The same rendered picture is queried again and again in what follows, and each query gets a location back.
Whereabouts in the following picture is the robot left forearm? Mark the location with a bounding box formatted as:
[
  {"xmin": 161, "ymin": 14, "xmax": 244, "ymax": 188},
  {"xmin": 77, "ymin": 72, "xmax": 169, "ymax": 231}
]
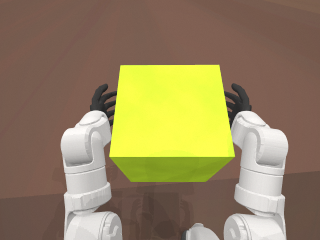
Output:
[{"xmin": 60, "ymin": 110, "xmax": 112, "ymax": 240}]

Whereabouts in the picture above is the robot right forearm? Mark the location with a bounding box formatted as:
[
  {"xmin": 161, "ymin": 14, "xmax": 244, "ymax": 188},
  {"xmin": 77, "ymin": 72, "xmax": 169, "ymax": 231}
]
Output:
[{"xmin": 231, "ymin": 111, "xmax": 289, "ymax": 240}]

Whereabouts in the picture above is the carton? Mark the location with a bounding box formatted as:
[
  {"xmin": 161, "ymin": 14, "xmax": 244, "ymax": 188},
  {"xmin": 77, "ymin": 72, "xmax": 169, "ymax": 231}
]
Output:
[{"xmin": 109, "ymin": 65, "xmax": 235, "ymax": 182}]

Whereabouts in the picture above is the right robot shin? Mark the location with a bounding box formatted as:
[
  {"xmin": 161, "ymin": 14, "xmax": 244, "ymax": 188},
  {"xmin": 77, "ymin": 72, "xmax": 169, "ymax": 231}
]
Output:
[{"xmin": 191, "ymin": 223, "xmax": 204, "ymax": 229}]

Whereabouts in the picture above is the robot right upper arm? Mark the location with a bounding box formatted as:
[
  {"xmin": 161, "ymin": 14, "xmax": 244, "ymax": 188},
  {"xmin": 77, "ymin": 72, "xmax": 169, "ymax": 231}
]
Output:
[{"xmin": 223, "ymin": 213, "xmax": 285, "ymax": 240}]

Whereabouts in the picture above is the robot right thigh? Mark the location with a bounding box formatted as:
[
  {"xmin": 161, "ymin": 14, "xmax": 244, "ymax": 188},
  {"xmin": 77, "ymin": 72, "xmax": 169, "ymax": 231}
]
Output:
[{"xmin": 186, "ymin": 226, "xmax": 220, "ymax": 240}]

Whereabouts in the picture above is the robot left upper arm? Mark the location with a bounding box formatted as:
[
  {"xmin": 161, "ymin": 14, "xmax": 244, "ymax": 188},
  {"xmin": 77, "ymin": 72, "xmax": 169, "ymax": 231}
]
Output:
[{"xmin": 65, "ymin": 211, "xmax": 123, "ymax": 240}]

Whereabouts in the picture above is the robot left hand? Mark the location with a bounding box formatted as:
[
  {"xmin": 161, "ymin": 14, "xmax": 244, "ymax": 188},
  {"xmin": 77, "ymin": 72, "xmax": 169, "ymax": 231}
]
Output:
[{"xmin": 90, "ymin": 83, "xmax": 118, "ymax": 126}]

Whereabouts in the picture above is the robot right hand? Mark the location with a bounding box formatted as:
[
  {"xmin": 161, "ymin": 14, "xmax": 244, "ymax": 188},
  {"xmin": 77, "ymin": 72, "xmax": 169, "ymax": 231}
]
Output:
[{"xmin": 224, "ymin": 83, "xmax": 252, "ymax": 130}]

